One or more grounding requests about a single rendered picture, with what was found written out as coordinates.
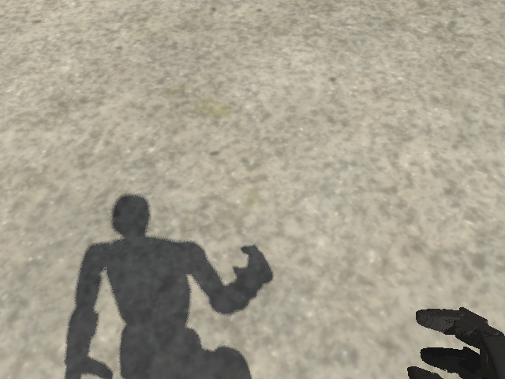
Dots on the robot right hand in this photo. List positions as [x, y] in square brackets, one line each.
[471, 329]

